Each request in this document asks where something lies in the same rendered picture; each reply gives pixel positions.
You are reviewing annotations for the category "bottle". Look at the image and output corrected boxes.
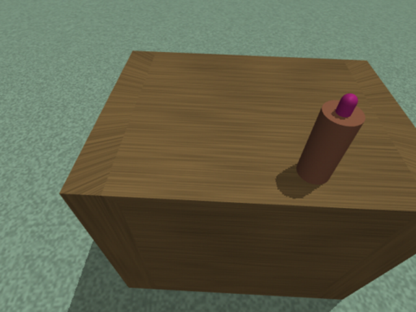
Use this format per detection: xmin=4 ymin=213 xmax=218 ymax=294
xmin=296 ymin=94 xmax=365 ymax=185

